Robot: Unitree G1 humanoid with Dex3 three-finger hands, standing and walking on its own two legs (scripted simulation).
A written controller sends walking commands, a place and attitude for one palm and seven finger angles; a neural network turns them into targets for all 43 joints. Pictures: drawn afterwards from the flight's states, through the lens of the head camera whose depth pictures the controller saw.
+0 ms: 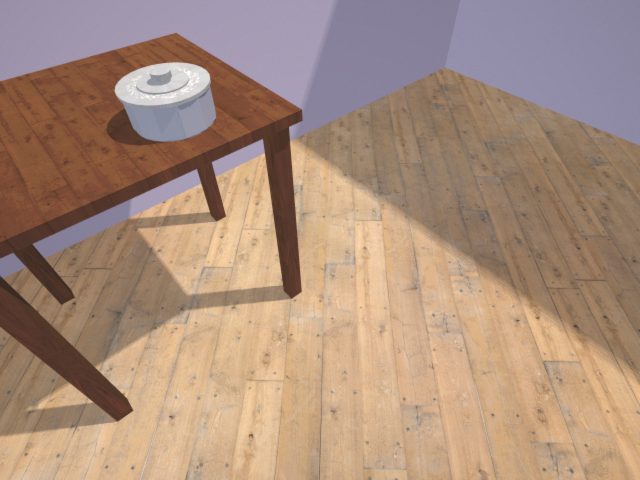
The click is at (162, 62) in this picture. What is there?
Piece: lid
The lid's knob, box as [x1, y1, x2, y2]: [149, 66, 171, 81]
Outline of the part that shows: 169,68 160,66 151,69 149,71 151,78 156,81 168,79 171,76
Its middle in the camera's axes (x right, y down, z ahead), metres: -0.35 -0.35 +0.83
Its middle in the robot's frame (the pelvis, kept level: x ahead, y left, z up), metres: +0.85 +0.39 +0.10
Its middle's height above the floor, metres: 0.88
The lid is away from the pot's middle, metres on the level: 0.00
